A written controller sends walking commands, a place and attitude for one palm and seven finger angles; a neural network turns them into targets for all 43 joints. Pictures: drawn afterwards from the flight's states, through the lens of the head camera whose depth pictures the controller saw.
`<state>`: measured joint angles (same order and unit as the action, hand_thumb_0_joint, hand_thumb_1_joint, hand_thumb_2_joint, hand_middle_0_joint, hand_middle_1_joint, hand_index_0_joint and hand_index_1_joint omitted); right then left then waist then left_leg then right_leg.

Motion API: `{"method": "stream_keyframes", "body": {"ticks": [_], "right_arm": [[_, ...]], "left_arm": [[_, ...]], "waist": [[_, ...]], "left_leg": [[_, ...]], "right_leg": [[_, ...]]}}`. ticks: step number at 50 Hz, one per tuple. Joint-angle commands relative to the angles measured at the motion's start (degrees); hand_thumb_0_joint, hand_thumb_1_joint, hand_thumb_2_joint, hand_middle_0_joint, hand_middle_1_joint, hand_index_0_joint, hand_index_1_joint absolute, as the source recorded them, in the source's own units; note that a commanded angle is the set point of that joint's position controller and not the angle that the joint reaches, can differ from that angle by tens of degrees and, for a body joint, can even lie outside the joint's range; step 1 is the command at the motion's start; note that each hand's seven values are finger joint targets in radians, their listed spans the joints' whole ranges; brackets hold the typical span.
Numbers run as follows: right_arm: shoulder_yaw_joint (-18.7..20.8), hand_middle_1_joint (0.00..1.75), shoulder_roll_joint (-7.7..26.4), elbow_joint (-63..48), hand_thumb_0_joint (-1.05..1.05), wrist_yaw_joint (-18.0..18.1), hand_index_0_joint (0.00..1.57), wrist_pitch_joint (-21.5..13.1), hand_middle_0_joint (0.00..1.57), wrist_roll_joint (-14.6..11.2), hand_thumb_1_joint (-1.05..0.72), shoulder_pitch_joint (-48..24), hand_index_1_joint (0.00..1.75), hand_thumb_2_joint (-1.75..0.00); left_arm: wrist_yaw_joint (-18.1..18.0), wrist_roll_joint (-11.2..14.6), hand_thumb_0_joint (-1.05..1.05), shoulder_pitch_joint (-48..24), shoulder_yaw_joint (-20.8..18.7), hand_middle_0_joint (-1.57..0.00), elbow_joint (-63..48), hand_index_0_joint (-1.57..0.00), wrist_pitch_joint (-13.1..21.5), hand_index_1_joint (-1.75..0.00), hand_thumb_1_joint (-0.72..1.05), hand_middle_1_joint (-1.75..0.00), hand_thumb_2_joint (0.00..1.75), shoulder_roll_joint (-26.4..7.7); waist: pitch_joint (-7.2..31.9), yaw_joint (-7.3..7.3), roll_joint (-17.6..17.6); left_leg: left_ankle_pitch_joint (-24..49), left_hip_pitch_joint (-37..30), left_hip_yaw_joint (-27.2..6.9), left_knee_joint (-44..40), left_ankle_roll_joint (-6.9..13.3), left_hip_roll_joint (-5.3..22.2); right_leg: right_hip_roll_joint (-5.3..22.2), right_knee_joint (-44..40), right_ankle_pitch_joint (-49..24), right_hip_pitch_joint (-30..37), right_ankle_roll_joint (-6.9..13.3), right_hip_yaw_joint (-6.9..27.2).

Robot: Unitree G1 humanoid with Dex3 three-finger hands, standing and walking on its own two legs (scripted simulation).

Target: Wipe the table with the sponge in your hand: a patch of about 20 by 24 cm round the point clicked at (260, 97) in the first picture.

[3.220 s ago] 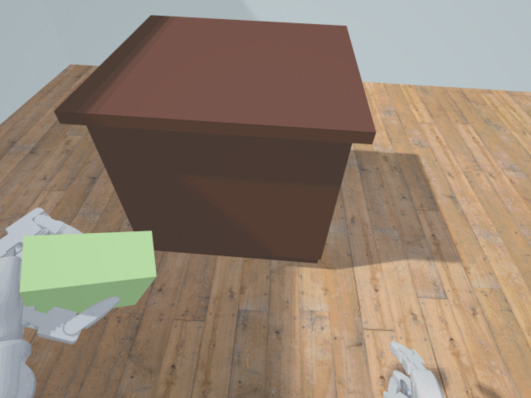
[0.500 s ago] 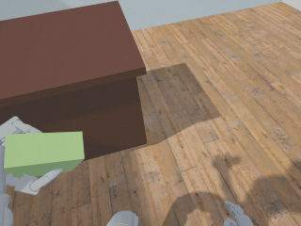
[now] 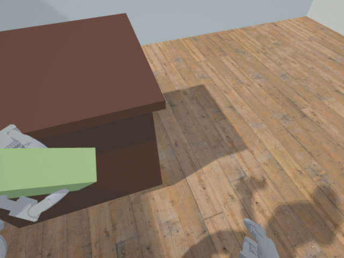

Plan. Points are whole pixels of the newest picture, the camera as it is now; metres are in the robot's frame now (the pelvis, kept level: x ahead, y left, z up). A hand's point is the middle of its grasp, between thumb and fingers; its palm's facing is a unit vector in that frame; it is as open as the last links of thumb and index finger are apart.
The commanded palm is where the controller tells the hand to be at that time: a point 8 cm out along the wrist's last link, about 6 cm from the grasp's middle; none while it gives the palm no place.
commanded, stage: take the last steps up to it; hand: left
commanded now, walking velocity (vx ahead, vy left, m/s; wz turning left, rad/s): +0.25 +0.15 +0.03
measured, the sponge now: (61, 173) +0.22 +0.20 +0.17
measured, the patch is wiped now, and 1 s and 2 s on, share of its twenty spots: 0.00 0.00 0.00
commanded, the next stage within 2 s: come to a stop and stand still in 0.76 s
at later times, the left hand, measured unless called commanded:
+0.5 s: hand (36, 125) +0.31 +0.28 +0.19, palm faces +0.41 -0.81 -0.43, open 9.6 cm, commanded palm +0.25 +0.32 +0.19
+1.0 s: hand (48, 112) +0.35 +0.28 +0.18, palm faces +0.35 -0.82 -0.45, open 9.6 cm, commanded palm +0.30 +0.33 +0.19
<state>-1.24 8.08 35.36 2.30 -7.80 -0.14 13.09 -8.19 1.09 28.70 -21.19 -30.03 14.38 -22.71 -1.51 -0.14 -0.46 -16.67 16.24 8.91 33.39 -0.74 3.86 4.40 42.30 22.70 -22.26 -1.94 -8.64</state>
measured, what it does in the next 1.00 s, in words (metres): walks ahead: right foot, then left foot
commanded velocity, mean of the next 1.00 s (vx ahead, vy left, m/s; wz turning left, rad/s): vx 0.13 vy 0.10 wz -0.01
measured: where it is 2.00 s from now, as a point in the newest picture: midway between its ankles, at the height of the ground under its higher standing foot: outside the picture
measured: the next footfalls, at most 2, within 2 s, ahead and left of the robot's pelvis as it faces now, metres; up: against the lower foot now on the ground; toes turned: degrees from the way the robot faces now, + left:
right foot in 0.02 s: +0.08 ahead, -0.09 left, +0.00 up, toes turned -9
left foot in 0.42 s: +0.17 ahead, +0.17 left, +0.00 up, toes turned +8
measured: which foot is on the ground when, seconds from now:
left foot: down 0.00-0.02, up 0.04-0.40, down 0.42-0.70, up 0.72-1.00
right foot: up 0.00-0.00, down 0.02-0.42, up 0.44-0.66, down 0.68-1.00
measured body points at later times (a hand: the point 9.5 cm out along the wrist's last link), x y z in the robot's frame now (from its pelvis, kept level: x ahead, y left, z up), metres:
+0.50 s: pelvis +0.09 +0.04 +0.00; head +0.10 +0.04 +0.45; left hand +0.28 +0.32 +0.21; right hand +0.25 -0.22 -0.08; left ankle +0.13 +0.16 -0.73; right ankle +0.04 -0.07 -0.69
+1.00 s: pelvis +0.13 +0.05 +0.01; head +0.17 +0.04 +0.46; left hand +0.33 +0.32 +0.20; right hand +0.29 -0.20 -0.08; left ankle +0.18 +0.19 -0.72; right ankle +0.12 -0.04 -0.73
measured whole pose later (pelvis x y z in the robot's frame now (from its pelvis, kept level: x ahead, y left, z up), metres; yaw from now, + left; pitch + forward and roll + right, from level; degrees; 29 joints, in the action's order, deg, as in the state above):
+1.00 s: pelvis +0.13 +0.05 +0.01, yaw -1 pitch -1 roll +2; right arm 1.2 14.9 33.9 3.1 -3.3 0.8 11.8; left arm -9.0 0.6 29.2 -19.1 -30.0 13.1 -20.5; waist -4.6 0.3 0.7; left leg -10.0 17.7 5.5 31.2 -1.1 2.7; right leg 4.1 31.5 18.4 -12.3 1.0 -7.1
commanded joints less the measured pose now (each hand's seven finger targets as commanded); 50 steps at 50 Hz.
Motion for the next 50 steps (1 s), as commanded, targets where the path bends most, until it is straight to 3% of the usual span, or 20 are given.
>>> {"method": "stream_keyframes", "body": {"ticks": [1,2,3,5,8,14,18,19,21,22,23,27,32,33,35,36,38,41,48,50], "right_arm": [[4.0,0.3,8.3,-7.1,0.0,1.7,0.2,-1.3,0.2,-0.3,-0.9,-4.6,0.3,-0.9],[4.2,0.3,9.3,-7.5,0.0,1.2,0.2,-1.5,0.2,-0.2,-0.9,-6.0,0.3,-0.9],[4.6,0.3,10.0,-6.4,0.0,0.5,0.2,-1.6,0.2,0.1,-0.9,-5.7,0.3,-0.9],[3.4,0.3,8.6,-5.0,0.0,0.4,0.2,-0.8,0.2,0.2,-0.9,-6.0,0.3,-0.9],[3.5,0.3,9.1,-5.3,0.0,0.3,0.2,0.5,0.2,0.3,-0.9,-6.1,0.3,-0.9],[4.5,0.3,8.1,-9.2,0.0,0.2,0.2,0.4,0.2,0.5,-0.9,-5.2,0.3,-0.9],[5.1,0.3,8.6,-9.8,0.0,0.9,0.2,0.6,0.2,0.4,-0.9,-3.8,0.3,-0.9],[5.6,0.3,9.7,-9.8,0.0,1.3,0.2,0.6,0.2,-0.1,-0.9,-3.2,0.3,-0.9],[5.9,0.3,11.5,-10.5,0.0,1.0,0.2,0.4,0.2,-0.6,-0.9,-3.2,0.3,-0.9],[5.5,0.3,10.7,-9.6,0.0,1.2,0.2,0.2,0.2,-0.3,-0.9,-3.1,0.3,-0.9],[5.4,0.3,10.6,-9.3,0.0,1.2,0.2,0.1,0.2,0.0,-0.9,-4.0,0.3,-0.9],[4.8,0.3,10.2,-8.3,0.0,0.5,0.2,-1.2,0.2,-0.4,-0.9,-4.5,0.3,-0.9],[3.7,0.3,10.0,-7.8,0.0,1.2,0.2,-1.4,0.2,-0.1,-0.9,-4.6,0.3,-0.9],[3.6,0.3,9.5,-7.8,0.0,1.4,0.2,-0.9,0.2,-0.1,-0.9,-4.8,0.3,-0.9],[3.4,0.3,8.4,-8.8,0.0,1.2,0.2,-0.2,0.2,0.0,-0.9,-5.7,0.3,-0.9],[4.1,0.3,9.8,-7.8,0.0,0.6,0.2,-0.1,0.2,0.1,-0.9,-5.2,0.3,-0.9],[2.7,0.3,8.4,-6.5,0.0,0.5,0.2,0.5,0.2,0.1,-0.9,-5.8,0.3,-0.9],[2.5,0.3,8.2,-6.8,0.0,0.8,0.2,1.2,0.2,0.4,-0.9,-6.4,0.3,-0.9],[3.6,0.3,8.3,-10.4,0.0,1.3,0.2,1.5,0.2,0.8,-0.9,-5.1,0.3,-0.9],[4.5,0.3,10.2,-10.9,0.0,2.0,0.2,2.0,0.2,0.2,-0.9,-4.4,0.3,-0.9]], "left_arm": [[-1.8,-0.4,0.0,-7.0,-7.5,-1.2,-5.3,-1.2,1.7,-1.6,0.1,-1.6,1.3,-10.1],[-1.9,0.6,0.0,-8.5,-8.3,-1.2,-3.9,-1.2,1.3,-1.6,0.1,-1.6,1.3,-10.5],[-1.5,0.9,0.0,-11.3,-6.9,-1.2,-5.6,-1.2,2.0,-1.6,0.1,-1.6,1.3,-9.9],[-1.1,0.5,0.0,-11.6,-7.1,-1.2,-6.5,-1.2,3.4,-1.6,0.1,-1.6,1.3,-9.7],[-0.8,-0.4,0.0,-7.2,-6.1,-1.2,-5.6,-1.2,4.4,-1.6,0.1,-1.6,1.3,-8.2],[-2.5,0.0,0.0,-1.6,-8.5,-1.2,-11.1,-1.2,4.5,-1.6,0.1,-1.6,1.3,-9.7],[-3.2,0.2,0.0,-5.2,-7.7,-1.2,-12.5,-1.2,4.2,-1.6,0.1,-1.6,1.3,-9.1],[-3.1,0.3,0.0,-5.7,-6.8,-1.2,-12.0,-1.2,4.1,-1.6,0.1,-1.6,1.3,-8.5],[-2.8,0.5,0.0,-8.0,-6.4,-1.2,-12.1,-1.2,4.8,-1.6,0.1,-1.6,1.3,-8.1],[-2.4,0.2,0.0,-5.4,-7.0,-1.2,-6.1,-1.2,4.7,-1.6,0.1,-1.6,1.3,-9.4],[-2.1,0.4,0.0,-6.1,-7.3,-1.2,-6.5,-1.2,4.2,-1.6,0.1,-1.6,1.3,-9.8],[-1.5,0.6,0.0,-4.5,-5.2,-1.2,-14.0,-1.2,3.7,-1.6,0.1,-1.6,1.3,-7.5],[-2.0,0.4,0.0,-4.1,-6.0,-1.2,-11.5,-1.2,1.7,-1.6,0.1,-1.6,1.3,-7.9],[-2.1,0.3,0.0,-5.0,-6.6,-1.2,-9.7,-1.2,1.4,-1.6,0.1,-1.6,1.3,-8.5],[-2.0,0.8,0.0,-7.5,-7.7,-1.2,-6.3,-1.2,0.4,-1.6,0.1,-1.6,1.3,-9.9],[-1.9,1.5,0.0,-7.8,-7.2,-1.2,-5.0,-1.2,0.6,-1.6,0.1,-1.6,1.3,-9.5],[-1.6,1.2,0.0,-7.8,-7.1,-1.2,-5.4,-1.2,1.8,-1.6,0.1,-1.6,1.3,-9.1],[-1.4,0.0,0.0,-6.4,-6.0,-1.2,-5.7,-1.2,3.1,-1.6,0.1,-1.6,1.3,-8.1],[-2.8,0.5,0.0,-2.2,-6.8,-1.2,-12.9,-1.2,2.2,-1.6,0.1,-1.6,1.3,-8.4],[-2.8,0.9,0.0,-4.2,-6.3,-1.2,-15.2,-1.2,2.2,-1.6,0.1,-1.6,1.3,-8.7]], "waist": [[6.9,-0.54,12.6],[5.6,-1.38,20.1],[4.5,-0.18,16.5],[3.6,0.35,7.5],[5.1,0.58,8.1],[9.4,-1.05,9.5],[9.3,0.32,6.2],[8.7,1.0,1.2],[9.7,0.5,-15.4],[9.2,0.58,-16.8],[7.0,0.66,-15.9],[6.7,-0.11,-13.6],[7.3,-0.33,-10.2],[6.9,-0.28,-5.4],[3.6,-0.41,16.6],[3.0,-0.16,17.1],[4.1,0.54,9.1],[6.5,0.45,8.2],[10.9,-0.33,6.9],[11.4,-0.27,-3.2]], "left_leg": [[-10.7,17.8,-0.2,16.8,2.6,-0.7],[-14.1,25.3,-4.7,30.0,0.9,-2.9],[-10.0,26.2,-10.4,37.1,-0.1,-1.2],[-5.3,25.7,-11.3,39.8,-0.8,0.9],[-0.6,22.3,-8.4,32.1,-0.9,1.4],[0.7,9.2,-0.5,4.9,0.4,-0.9],[7.0,-3.0,1.5,-7.2,0.6,-2.6],[8.1,-8.7,-0.7,-9.7,1.5,-0.8],[22.5,-17.3,-23.6,-13.2,10.1,15.3],[14.6,-13.1,-29.1,-16.5,14.1,18.9],[10.8,-10.1,-29.0,-16.5,15.9,19.0],[12.5,-3.3,-13.7,-14.7,11.3,11.9],[1.6,3.0,-9.1,-9.4,6.9,9.3],[-2.5,6.1,-7.3,-4.5,5.2,7.1],[-13.3,18.1,-2.2,17.8,0.1,-3.1],[-10.5,20.6,-7.7,27.6,-0.5,-1.8],[-6.1,22.8,-10.1,33.2,-1.5,-0.3],[-4.0,16.2,-6.7,22.2,-1.1,-0.3],[10.2,-2.9,-1.6,-7.6,-0.7,-3.4],[30.5,-12.6,-9.2,-10.6,1.9,5.6]], "right_leg": [[13.1,-22.9,-3.4,20.0,7.7,26.1],[22.4,-27.8,-6.2,21.2,12.2,41.9],[23.3,-28.2,-7.8,20.0,13.1,41.5],[19.8,-25.1,-17.6,18.2,12.3,27.9],[15.2,-21.9,-35.5,18.4,9.3,13.1],[13.7,-19.3,-38.0,21.4,9.3,10.3],[10.7,-14.0,-25.0,16.0,7.0,9.0],[8.8,-7.9,-20.7,11.3,5.4,7.7],[-2.0,12.8,11.6,-5.3,1.3,2.1],[-2.1,21.4,16.2,-8.2,1.5,4.6],[-0.2,22.4,13.5,-10.1,1.3,6.6],[-0.4,9.7,4.8,-1.4,0.5,2.8],[-2.5,-10.6,-1.9,12.4,0.7,-0.3],[-0.2,-16.8,-4.5,15.2,2.0,3.7],[18.2,-27.8,-3.5,14.5,10.8,35.8],[20.8,-29.1,-8.3,15.0,12.7,38.0],[18.2,-24.5,-27.1,19.0,12.0,26.3],[14.1,-20.0,-45.4,19.5,9.4,13.9],[8.6,-14.0,-40.6,19.0,6.0,8.6],[2.3,-7.0,-23.5,11.5,1.9,6.3]]}}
